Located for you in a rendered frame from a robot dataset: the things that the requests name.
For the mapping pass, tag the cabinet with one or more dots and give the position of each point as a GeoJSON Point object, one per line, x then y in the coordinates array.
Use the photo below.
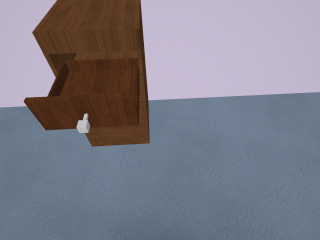
{"type": "Point", "coordinates": [94, 30]}

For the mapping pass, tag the drawer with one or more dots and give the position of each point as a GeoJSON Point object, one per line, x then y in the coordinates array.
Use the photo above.
{"type": "Point", "coordinates": [108, 90]}

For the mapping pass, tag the handle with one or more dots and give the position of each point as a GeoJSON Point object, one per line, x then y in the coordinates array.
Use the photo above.
{"type": "Point", "coordinates": [83, 126]}

